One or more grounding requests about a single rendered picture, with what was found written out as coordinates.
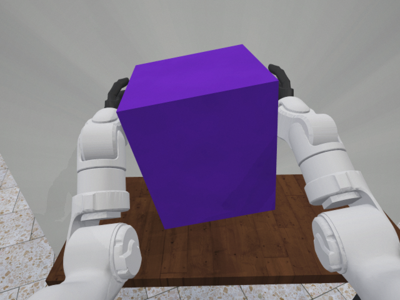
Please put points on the carton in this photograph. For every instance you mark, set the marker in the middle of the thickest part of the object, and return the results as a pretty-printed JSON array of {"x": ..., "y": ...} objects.
[{"x": 203, "y": 129}]

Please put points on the left robot upper arm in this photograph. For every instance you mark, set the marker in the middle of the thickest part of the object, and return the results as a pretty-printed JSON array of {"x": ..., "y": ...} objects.
[{"x": 98, "y": 261}]

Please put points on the right robot upper arm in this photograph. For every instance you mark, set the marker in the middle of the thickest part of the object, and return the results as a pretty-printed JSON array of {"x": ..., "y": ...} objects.
[{"x": 359, "y": 243}]

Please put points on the table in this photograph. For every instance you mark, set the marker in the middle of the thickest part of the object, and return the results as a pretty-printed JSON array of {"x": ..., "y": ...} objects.
[{"x": 271, "y": 247}]

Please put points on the right robot forearm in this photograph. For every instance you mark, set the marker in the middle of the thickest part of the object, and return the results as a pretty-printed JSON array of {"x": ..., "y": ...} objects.
[{"x": 331, "y": 180}]

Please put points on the left robot forearm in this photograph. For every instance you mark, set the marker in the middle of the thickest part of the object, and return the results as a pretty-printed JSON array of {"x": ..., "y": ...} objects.
[{"x": 101, "y": 176}]

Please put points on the left robot hand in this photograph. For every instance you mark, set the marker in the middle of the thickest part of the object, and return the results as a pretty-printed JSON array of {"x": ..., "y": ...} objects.
[{"x": 115, "y": 94}]

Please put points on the right robot hand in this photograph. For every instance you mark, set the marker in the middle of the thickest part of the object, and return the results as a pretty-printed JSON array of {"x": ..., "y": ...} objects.
[{"x": 285, "y": 89}]

